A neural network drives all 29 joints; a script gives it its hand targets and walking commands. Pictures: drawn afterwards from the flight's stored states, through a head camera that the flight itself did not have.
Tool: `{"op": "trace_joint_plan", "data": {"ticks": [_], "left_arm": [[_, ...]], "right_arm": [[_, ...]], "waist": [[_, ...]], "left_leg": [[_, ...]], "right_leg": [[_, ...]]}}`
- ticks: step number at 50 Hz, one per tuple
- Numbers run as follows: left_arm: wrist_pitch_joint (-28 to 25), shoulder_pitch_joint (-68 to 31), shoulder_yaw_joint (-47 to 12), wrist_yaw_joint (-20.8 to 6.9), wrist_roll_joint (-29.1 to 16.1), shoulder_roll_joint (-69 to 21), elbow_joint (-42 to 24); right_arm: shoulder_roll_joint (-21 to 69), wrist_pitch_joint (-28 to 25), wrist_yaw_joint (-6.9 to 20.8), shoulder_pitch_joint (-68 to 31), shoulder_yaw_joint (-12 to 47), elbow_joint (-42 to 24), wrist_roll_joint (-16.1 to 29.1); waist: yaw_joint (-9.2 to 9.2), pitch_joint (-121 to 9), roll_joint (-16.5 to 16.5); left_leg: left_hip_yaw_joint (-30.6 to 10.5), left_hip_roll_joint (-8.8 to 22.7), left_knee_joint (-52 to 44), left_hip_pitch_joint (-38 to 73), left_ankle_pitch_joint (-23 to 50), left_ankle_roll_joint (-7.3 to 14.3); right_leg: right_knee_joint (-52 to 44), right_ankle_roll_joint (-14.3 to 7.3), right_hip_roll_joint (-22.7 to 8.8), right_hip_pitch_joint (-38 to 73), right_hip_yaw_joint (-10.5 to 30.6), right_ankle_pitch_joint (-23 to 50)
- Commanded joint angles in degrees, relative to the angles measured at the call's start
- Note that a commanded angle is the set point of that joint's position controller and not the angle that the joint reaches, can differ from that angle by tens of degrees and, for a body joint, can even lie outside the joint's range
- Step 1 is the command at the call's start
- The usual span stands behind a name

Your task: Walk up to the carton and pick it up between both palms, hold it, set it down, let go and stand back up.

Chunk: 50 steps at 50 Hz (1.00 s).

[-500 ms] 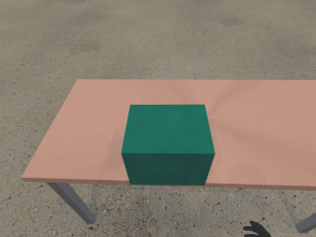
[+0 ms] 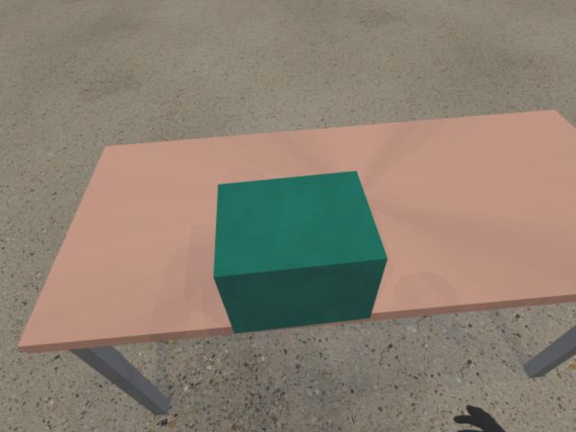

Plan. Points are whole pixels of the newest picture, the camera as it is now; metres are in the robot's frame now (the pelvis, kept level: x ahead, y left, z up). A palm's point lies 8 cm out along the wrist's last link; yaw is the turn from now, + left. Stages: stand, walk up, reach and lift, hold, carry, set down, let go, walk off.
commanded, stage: walk up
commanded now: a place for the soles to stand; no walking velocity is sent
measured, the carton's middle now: (295, 252) +0.43 +0.01 -0.02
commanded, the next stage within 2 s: none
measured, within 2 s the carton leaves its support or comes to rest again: neither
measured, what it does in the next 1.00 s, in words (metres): stands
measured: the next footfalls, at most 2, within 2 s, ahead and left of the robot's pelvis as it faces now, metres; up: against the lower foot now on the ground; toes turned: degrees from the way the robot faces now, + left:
none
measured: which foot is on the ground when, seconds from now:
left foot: down 0.00-1.00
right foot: down 0.00-1.00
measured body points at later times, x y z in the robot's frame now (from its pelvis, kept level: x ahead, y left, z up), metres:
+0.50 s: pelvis -0.01 +0.03 -0.01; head +0.01 +0.01 +0.44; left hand +0.12 +0.29 -0.11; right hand +0.07 -0.25 -0.13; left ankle +0.01 +0.07 -0.72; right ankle -0.01 -0.13 -0.72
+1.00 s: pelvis -0.01 +0.04 +0.01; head +0.00 +0.03 +0.46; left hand +0.14 +0.27 -0.11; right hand -0.01 -0.24 -0.12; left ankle +0.00 +0.08 -0.72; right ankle +0.00 -0.10 -0.72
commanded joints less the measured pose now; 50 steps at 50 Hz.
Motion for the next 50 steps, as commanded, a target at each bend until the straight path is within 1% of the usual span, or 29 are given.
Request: {"op": "trace_joint_plan", "data": {"ticks": [1,4,8,10,12,14,16,17,18,20,21,23,24,25,26,27,29,31,33,34,35,37,39,40,41,42,44,48,50], "left_arm": [[-1.4,4.1,1.7,0.5,-0.1,6.5,-5.2],[-1.7,3.8,2.9,0.2,0.1,10.2,-5.0],[-1.3,1.9,3.4,0.5,0.4,12.0,-5.2],[-1.0,-0.1,2.9,0.4,0.4,10.5,-5.5],[-0.5,-0.4,2.0,0.8,0.2,6.5,-5.6],[-0.4,-0.7,1.7,1.1,0.8,5.0,-5.3],[-1.4,2.0,1.7,0.6,0.2,5.2,-4.9],[-1.9,2.3,2.3,0.5,0.4,7.3,-4.6],[-2.0,1.3,3.2,0.2,0.4,11.1,-4.1],[-1.9,1.7,3.9,0.1,0.6,13.6,-3.3],[-1.7,0.4,3.9,0.4,0.8,13.7,-3.4],[-1.2,-2.0,3.3,0.6,0.8,12.7,-3.4],[-1.0,-2.9,2.7,0.4,0.6,11.2,-3.5],[-0.7,-4.2,1.9,0.2,0.3,8.0,-3.9],[-0.3,-5.3,1.3,0.7,0.3,5.4,-4.0],[0.0,-5.3,1.2,1.1,0.8,4.8,-3.8],[0.0,-4.4,1.0,1.2,0.9,3.9,-3.1],[-0.6,-3.4,0.9,0.6,0.8,3.6,-2.4],[-1.2,-0.8,1.2,0.0,0.7,4.6,-1.6],[-1.4,-0.6,1.9,-0.1,1.1,7.2,-1.4],[-1.4,-1.5,2.8,-0.2,0.9,11.1,-0.8],[-1.4,-1.3,2.9,-0.3,0.3,12.4,0.9],[-1.1,-6.3,2.5,0.0,0.2,11.9,0.4],[-0.9,-7.3,1.8,-0.2,0.0,10.5,0.4],[-0.6,-8.7,0.9,-0.6,-0.3,7.7,0.0],[-0.4,-9.3,0.2,-0.6,-0.3,4.8,0.2],[-0.2,-8.1,0.1,-0.6,0.4,4.0,0.8],[-1.4,-6.6,0.1,-0.5,0.8,5.6,2.0],[-1.3,-6.2,0.1,-0.6,0.6,6.6,2.6]], "right_arm": [[-9.5,0.0,-0.5,-2.3,-1.7,-5.2,0.3],[-9.7,0.7,-0.2,-2.4,-1.9,-6.2,-0.3],[-8.6,0.9,0.3,-0.9,-2.0,-7.3,-0.5],[-9.5,0.4,0.2,1.5,-2.5,-7.0,-0.6],[-10.9,-0.1,-0.4,3.6,-2.9,-6.1,0.1],[-9.5,-0.5,-0.9,4.4,-2.1,-5.9,0.1],[-10.0,-0.1,-0.7,-0.4,-1.2,-6.5,0.3],[-10.1,0.3,-0.5,-1.3,-1.1,-7.0,0.4],[-9.8,0.9,-0.4,-1.1,-1.4,-7.9,0.1],[-8.8,1.2,0.0,-0.2,-1.3,-8.1,-0.5],[-8.4,1.0,0.2,0.5,-1.5,-8.1,-0.5],[-8.2,0.2,0.4,3.9,-2.2,-8.0,-0.7],[-9.2,-0.5,0.3,6.2,-2.7,-7.6,-0.9],[-11.0,-1.0,0.1,8.8,-3.3,-6.6,-0.8],[-11.3,-1.3,-0.5,10.0,-3.3,-6.3,-0.1],[-10.2,-1.3,-1.2,11.6,-2.9,-6.0,-0.4],[-9.6,-1.2,-1.9,11.1,-2.4,-5.5,-1.1],[-8.4,-0.9,-2.1,9.1,-1.7,-6.1,-0.6],[-9.1,-0.6,-1.7,5.4,-0.9,-6.7,0.3],[-8.8,-0.7,-1.3,5.4,-0.7,-7.3,1.0],[-8.5,-0.3,-1.2,6.9,-0.8,-7.5,0.7],[-8.0,0.2,-0.9,7.2,-1.2,-7.1,-0.2],[-7.2,-0.3,-0.4,11.1,-1.8,-6.4,0.0],[-7.9,-1.0,-0.4,12.9,-2.4,-6.1,-0.1],[-9.5,-1.6,-0.6,14.6,-3.0,-5.6,-0.1],[-10.4,-2.0,-1.3,14.9,-3.2,-4.9,0.4],[-9.5,-1.9,-2.4,14.1,-2.6,-4.7,-0.1],[-9.6,-1.4,-2.0,13.3,-1.6,-4.6,0.6],[-9.7,-1.1,-1.8,14.1,-1.7,-4.4,0.4]], "waist": [[1.19,-1.7,2.4],[0.60,-4.3,-1.1],[-0.37,-3.7,-4.3],[-1.78,-2.1,-1.6],[-2.48,-1.2,3.8],[-1.97,0.5,2.4],[2.14,-0.7,2.2],[2.57,-1.9,1.0],[1.43,-2.6,-4.1],[1.91,-4.0,-8.4],[1.46,-2.9,-8.5],[-0.41,-2.2,-7.3],[-1.71,-2.4,-4.3],[-3.15,-2.0,1.9],[-4.12,-0.9,3.4],[-4.23,0.4,1.7],[-3.01,0.7,1.7],[-0.85,-2.1,2.8],[2.55,-2.8,2.4],[3.42,-3.3,-0.1],[1.98,-3.7,-4.0],[2.66,-2.7,-7.8],[-0.02,-0.7,-8.4],[-1.17,-0.3,-6.3],[-2.54,0.7,-1.1],[-2.86,1.3,0.7],[-1.77,3.0,-0.1],[0.05,0.0,1.9],[-0.20,-1.8,0.8]], "left_leg": [[-12.8,14.6,-14.4,-2.0,15.2,5.6],[-8.6,9.1,-7.3,0.2,13.2,1.1],[-10.8,6.6,-2.8,3.3,10.1,-0.8],[-13.7,9.5,-8.8,5.8,8.6,0.1],[-18.7,19.0,-19.2,5.2,8.6,5.0],[-19.4,22.0,-18.7,2.0,15.1,7.5],[-11.0,17.9,-14.7,-3.8,17.3,3.8],[-7.3,14.0,-11.6,-5.6,12.3,0.9],[-5.4,9.0,-5.7,-4.6,9.2,-1.9],[-8.0,4.8,2.5,-1.5,5.1,-4.0],[-9.0,3.9,2.2,-1.2,2.5,-3.8],[-11.4,5.0,-3.0,2.7,3.0,-3.0],[-14.0,7.9,-8.5,7.5,5.6,-2.3],[-18.6,13.6,-18.1,11.5,5.6,-0.9],[-21.4,20.5,-22.6,10.1,8.2,0.9],[-22.8,22.9,-22.3,9.6,13.5,2.7],[-18.8,22.1,-19.9,8.5,24.3,4.5],[-13.2,20.1,-17.8,6.2,26.9,2.5],[-7.7,18.0,-14.7,-2.5,22.5,-1.5],[-5.3,15.3,-13.1,-8.1,15.7,-4.4],[-3.9,9.3,-7.5,-7.0,7.6,-6.2],[-7.3,5.2,0.4,-0.9,-1.8,-5.7],[-9.5,4.8,-3.6,2.6,-2.0,-4.0],[-11.9,6.6,-9.5,6.4,0.0,-3.4],[-17.0,11.2,-19.1,9.9,-0.6,-2.6],[-20.0,17.6,-25.1,7.9,-1.0,-2.9],[-18.9,19.9,-24.7,5.4,7.4,-3.0],[-7.3,14.3,-20.0,1.9,18.2,-5.5],[-6.2,12.3,-17.8,4.4,18.9,-5.4]], "right_leg": [[-4.1,-2.8,-1.0,0.7,-1.2,6.4],[-5.1,-4.7,-3.7,0.0,6.0,16.3],[-8.7,-8.3,-7.3,-7.0,15.2,10.3],[-4.5,-6.0,-4.1,-11.1,10.3,7.8],[6.4,-1.8,1.5,-10.7,-3.0,-0.4],[8.4,-1.9,-0.5,-9.0,-2.8,-8.4],[-4.1,-3.4,-2.1,0.5,-2.0,4.5],[-6.7,-4.6,-3.2,2.3,3.0,8.9],[-8.3,-6.6,-5.8,0.8,10.3,11.9],[-12.6,-12.8,-12.3,-2.8,21.2,11.8],[-13.2,-13.7,-13.0,-4.2,22.4,11.7],[-11.3,-11.8,-11.2,-8.7,19.4,9.2],[-7.9,-8.7,-7.8,-12.8,14.1,6.6],[1.0,-4.0,-1.3,-16.3,2.9,4.8],[6.2,-1.8,1.2,-16.0,-4.2,-5.0],[11.5,-1.6,-0.1,-16.8,-2.9,-10.5],[13.1,-1.8,-2.2,-14.6,-1.8,-9.1],[5.0,-1.8,-3.0,-7.7,-2.7,-5.2],[-7.1,-3.5,-2.6,4.5,-2.6,9.8],[-9.3,-5.6,-4.7,8.8,3.3,11.4],[-10.7,-9.3,-9.4,5.4,12.4,8.6],[-15.8,-15.2,-15.1,-3.3,20.1,3.8],[-16.5,-13.6,-13.7,-8.8,17.4,0.4],[-14.6,-10.6,-10.9,-12.4,13.1,-0.8],[-8.1,-6.0,-5.1,-16.2,4.2,-0.2],[-2.0,-2.6,-1.1,-13.9,-4.3,0.3],[-0.7,-2.3,-2.4,-10.9,-3.5,-3.2],[-8.8,-3.4,-3.7,-0.3,-1.5,11.1],[-8.5,-3.8,-4.0,-0.2,-0.8,13.4]]}}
